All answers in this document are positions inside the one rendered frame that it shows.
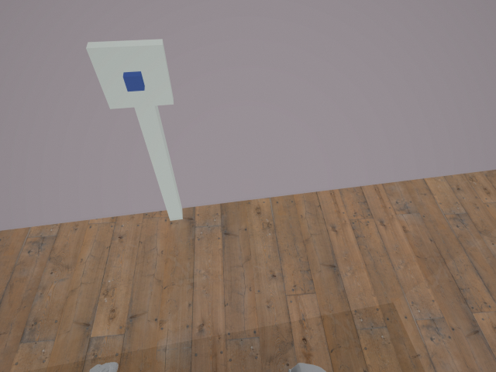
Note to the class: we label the button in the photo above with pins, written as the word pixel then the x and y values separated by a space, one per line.
pixel 134 81

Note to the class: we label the panel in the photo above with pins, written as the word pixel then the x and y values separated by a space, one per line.
pixel 110 59

